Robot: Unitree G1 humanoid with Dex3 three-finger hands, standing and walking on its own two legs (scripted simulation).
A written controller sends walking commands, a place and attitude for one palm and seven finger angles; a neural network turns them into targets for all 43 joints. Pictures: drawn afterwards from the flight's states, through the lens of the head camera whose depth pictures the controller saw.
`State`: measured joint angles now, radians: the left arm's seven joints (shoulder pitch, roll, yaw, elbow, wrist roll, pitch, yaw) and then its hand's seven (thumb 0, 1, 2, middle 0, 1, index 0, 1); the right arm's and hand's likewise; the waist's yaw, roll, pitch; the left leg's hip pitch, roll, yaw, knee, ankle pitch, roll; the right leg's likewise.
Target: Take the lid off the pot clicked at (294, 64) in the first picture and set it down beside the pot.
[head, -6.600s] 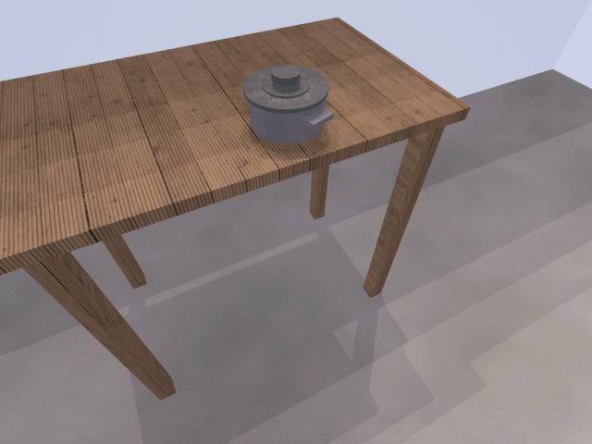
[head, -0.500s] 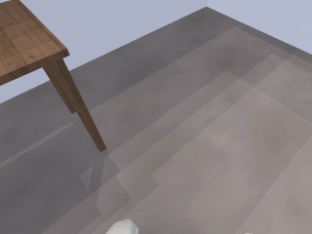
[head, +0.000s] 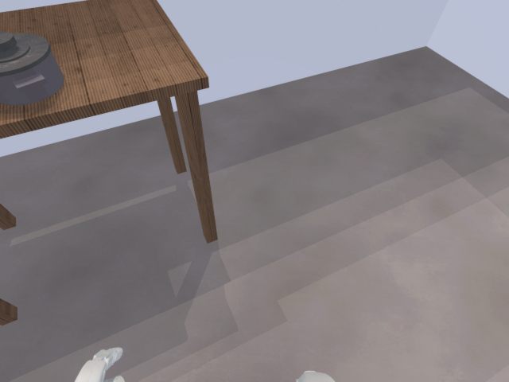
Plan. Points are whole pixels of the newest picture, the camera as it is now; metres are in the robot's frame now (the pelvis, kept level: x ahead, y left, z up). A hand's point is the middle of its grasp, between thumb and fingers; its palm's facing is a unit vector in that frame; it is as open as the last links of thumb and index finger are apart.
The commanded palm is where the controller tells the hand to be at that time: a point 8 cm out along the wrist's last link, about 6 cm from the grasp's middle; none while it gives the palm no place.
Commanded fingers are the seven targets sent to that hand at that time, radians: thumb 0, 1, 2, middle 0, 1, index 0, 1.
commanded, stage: turn to face it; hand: left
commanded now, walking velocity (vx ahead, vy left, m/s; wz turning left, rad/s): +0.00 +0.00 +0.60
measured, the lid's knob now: out of the picture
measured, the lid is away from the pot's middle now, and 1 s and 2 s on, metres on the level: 0.00 0.00 0.00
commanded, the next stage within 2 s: take the last steps up to it in 0.68 s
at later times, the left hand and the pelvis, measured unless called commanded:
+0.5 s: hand out of the picture -0.02 +0.15 -0.15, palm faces +0.32 -0.90 -0.29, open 7.4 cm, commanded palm none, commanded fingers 0.00 0.90 0.90 -0.20 -0.30 -0.20 -0.30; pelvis +0.00 -0.05 +0.00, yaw +18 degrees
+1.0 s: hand out of the picture -0.04 +0.21 -0.17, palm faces +0.47 -0.85 -0.22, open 7.4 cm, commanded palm none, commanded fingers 0.00 0.90 0.90 -0.20 -0.30 -0.20 -0.30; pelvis +0.00 +0.00 +0.00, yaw +27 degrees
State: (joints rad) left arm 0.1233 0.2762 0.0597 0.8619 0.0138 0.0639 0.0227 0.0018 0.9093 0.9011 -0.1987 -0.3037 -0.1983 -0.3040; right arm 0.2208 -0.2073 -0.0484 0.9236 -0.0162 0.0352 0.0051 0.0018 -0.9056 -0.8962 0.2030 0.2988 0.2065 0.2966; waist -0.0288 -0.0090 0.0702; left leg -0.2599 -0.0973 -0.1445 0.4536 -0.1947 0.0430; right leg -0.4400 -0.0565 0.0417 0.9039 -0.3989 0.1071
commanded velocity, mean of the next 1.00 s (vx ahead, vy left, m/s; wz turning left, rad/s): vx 0.07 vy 0.01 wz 0.34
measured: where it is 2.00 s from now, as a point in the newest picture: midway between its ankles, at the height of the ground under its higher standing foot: (203, 351)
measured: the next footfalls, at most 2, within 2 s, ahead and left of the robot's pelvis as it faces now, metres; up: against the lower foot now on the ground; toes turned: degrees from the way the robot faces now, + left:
right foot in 0.12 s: +0.05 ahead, -0.14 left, +0.00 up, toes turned +7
left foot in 0.66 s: -0.03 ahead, +0.08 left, +0.00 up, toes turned +25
